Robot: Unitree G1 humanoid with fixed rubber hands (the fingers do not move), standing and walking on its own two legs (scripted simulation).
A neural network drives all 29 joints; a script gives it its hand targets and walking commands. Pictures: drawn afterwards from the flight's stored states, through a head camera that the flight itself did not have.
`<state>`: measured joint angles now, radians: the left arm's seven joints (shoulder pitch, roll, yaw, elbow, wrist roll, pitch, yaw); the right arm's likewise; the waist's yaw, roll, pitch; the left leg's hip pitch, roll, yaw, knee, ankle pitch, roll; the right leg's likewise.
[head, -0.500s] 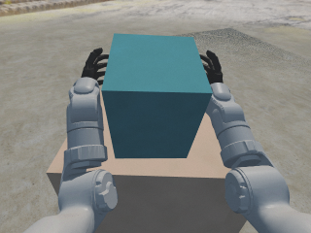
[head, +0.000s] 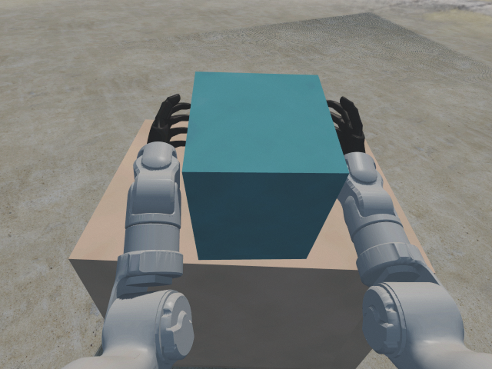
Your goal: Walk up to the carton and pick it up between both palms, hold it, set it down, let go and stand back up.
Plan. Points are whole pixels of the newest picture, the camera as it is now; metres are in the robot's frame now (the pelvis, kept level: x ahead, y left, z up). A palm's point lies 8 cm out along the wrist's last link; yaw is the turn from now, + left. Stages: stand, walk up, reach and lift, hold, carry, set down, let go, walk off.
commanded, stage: set down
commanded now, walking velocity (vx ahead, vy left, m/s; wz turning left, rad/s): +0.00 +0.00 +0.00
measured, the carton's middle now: (255, 172) +0.40 -0.02 +0.15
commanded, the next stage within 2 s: none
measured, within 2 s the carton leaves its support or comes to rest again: neither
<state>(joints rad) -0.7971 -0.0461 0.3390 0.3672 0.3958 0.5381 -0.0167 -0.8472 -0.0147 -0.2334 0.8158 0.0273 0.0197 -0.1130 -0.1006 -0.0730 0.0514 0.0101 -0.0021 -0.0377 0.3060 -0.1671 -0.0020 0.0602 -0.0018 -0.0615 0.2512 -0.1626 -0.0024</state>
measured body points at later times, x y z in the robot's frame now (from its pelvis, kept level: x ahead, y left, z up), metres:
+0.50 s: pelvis +0.01 -0.01 +0.00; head -0.02 +0.02 +0.45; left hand +0.43 +0.11 +0.18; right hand +0.41 -0.18 +0.19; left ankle +0.01 +0.12 -0.75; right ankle +0.00 -0.11 -0.75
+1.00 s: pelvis +0.01 -0.01 +0.00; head +0.00 +0.01 +0.45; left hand +0.45 +0.10 +0.16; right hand +0.42 -0.20 +0.17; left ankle +0.01 +0.12 -0.75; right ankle +0.00 -0.11 -0.75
